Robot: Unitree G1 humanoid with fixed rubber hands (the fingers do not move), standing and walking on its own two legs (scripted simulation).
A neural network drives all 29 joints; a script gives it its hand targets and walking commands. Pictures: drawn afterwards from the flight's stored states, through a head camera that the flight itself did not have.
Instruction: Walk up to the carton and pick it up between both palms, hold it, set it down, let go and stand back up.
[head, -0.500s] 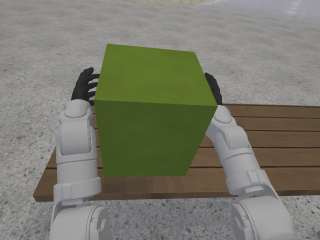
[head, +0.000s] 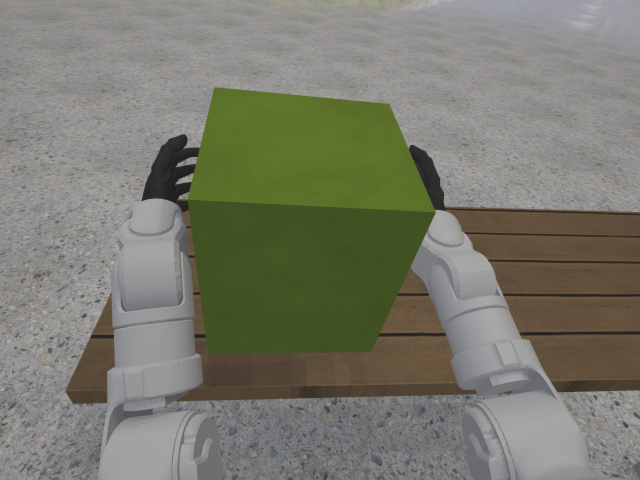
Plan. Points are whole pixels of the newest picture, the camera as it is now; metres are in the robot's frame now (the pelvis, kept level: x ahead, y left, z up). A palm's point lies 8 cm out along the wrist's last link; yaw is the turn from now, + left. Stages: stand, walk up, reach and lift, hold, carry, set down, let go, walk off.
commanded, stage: hold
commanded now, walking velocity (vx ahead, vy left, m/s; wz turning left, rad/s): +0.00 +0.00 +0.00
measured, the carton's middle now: (298, 229) +0.37 +0.01 +0.18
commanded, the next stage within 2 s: none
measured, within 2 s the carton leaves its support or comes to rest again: neither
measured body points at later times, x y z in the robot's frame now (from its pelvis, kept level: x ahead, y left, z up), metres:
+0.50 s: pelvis +0.00 +0.00 +0.00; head -0.05 +0.03 +0.45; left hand +0.37 +0.16 +0.22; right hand +0.38 -0.15 +0.21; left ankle +0.04 +0.13 -0.75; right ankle +0.00 -0.11 -0.75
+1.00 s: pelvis +0.00 +0.00 +0.00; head -0.05 +0.03 +0.45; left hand +0.37 +0.16 +0.22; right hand +0.38 -0.15 +0.21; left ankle +0.04 +0.13 -0.75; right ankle +0.00 -0.11 -0.75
